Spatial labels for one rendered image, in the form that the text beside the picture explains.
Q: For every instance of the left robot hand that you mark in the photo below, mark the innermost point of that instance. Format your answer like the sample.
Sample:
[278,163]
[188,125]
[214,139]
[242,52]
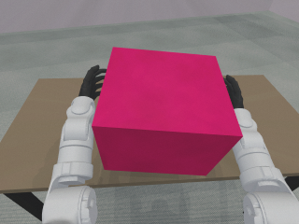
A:
[88,87]

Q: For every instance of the robot left upper arm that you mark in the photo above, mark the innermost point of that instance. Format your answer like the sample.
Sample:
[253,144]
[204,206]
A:
[71,205]

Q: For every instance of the robot right upper arm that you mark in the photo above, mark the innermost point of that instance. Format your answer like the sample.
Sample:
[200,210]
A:
[270,207]

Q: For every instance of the carton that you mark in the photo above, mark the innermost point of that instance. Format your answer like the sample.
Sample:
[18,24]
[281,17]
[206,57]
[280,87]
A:
[163,112]

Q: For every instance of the left robot forearm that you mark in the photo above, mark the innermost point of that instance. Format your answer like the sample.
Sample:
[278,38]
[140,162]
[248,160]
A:
[74,164]

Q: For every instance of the right robot hand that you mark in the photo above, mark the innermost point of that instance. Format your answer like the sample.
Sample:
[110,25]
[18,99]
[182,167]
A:
[234,92]

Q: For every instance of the table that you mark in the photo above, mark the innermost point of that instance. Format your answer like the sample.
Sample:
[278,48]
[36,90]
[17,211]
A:
[30,148]

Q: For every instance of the right robot forearm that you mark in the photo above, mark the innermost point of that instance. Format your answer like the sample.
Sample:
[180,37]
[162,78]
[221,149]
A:
[257,171]

